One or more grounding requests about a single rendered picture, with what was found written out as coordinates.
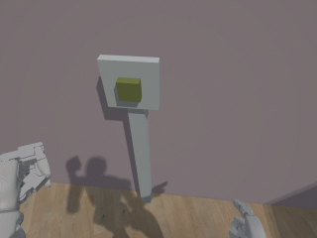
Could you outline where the robot left forearm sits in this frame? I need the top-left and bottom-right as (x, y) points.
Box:
(0, 209), (26, 238)

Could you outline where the button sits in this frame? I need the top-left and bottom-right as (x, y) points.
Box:
(116, 77), (143, 102)

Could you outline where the panel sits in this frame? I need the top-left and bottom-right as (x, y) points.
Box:
(97, 55), (159, 203)

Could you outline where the left robot hand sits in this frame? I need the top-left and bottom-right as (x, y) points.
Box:
(0, 142), (52, 211)

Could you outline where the right robot hand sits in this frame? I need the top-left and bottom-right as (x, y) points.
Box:
(229, 198), (266, 238)

